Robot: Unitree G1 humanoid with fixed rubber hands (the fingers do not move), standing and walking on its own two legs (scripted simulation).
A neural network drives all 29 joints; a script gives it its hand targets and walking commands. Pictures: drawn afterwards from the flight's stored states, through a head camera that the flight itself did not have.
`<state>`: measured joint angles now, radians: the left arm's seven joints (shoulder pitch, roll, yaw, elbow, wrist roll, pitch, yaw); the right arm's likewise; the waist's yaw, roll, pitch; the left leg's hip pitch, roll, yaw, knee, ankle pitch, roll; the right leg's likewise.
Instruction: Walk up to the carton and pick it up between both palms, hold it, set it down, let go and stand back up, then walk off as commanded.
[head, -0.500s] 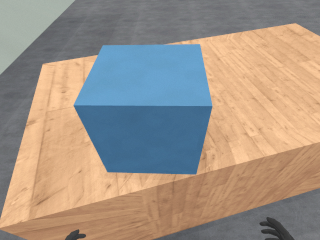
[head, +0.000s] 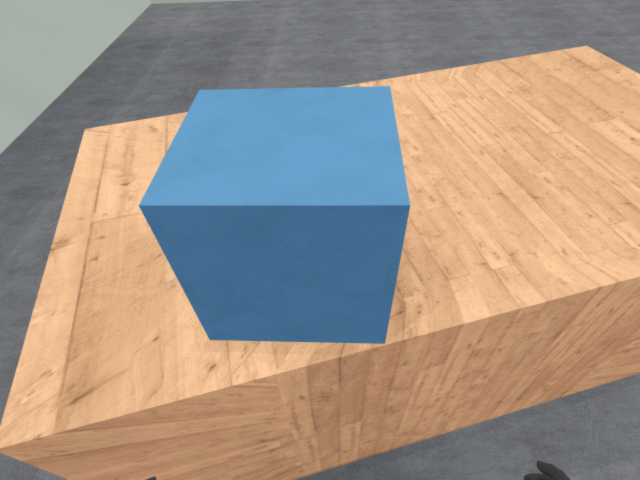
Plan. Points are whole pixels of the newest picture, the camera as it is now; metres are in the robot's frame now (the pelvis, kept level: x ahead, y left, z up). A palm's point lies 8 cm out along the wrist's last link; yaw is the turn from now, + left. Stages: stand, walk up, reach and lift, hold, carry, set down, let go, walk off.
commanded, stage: stand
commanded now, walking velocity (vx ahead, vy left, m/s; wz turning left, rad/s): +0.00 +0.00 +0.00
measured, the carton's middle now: (294, 220) +0.46 +0.05 +0.08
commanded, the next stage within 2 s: none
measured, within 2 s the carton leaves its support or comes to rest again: neither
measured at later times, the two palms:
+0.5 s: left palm out of the picture +0.10 +0.27 -0.09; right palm out of the picture +0.07 -0.30 -0.10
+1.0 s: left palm out of the picture +0.09 +0.28 -0.08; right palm out of the picture +0.07 -0.29 -0.08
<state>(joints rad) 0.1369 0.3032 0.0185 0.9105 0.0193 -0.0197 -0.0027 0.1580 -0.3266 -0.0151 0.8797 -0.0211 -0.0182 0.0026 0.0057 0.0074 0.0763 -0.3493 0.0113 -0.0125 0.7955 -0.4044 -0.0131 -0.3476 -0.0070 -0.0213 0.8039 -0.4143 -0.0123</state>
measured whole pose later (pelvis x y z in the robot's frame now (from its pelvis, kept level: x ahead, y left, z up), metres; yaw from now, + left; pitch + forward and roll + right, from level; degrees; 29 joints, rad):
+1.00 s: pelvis +0.00 +0.00 +0.04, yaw -1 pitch -4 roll +0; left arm 0.07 0.31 0.00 1.13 0.01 -0.02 0.00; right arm 0.11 -0.32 -0.01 1.10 -0.02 -0.02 0.00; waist 0.00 0.00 0.07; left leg -0.14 0.03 -0.01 0.41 -0.20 -0.03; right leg -0.14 0.01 -0.02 0.40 -0.20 -0.01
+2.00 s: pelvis +0.01 +0.01 +0.04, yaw +0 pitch -3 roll +0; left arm 0.07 0.31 0.01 1.14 0.01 -0.01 0.00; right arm 0.11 -0.33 -0.02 1.13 -0.01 -0.01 0.00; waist 0.00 0.01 0.07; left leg -0.10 0.01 0.00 0.34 -0.19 -0.01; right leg -0.10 -0.01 -0.01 0.35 -0.19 0.00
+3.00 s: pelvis +0.01 -0.13 +0.00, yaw +15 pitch -5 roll -1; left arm 0.23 0.33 0.09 0.87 0.02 -0.03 0.01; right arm 0.19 -0.40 -0.05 0.89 -0.03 0.02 -0.01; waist 0.04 0.06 0.16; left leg -0.32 0.01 -0.10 0.90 -0.50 0.02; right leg -0.25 0.02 -0.22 0.74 -0.42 -0.10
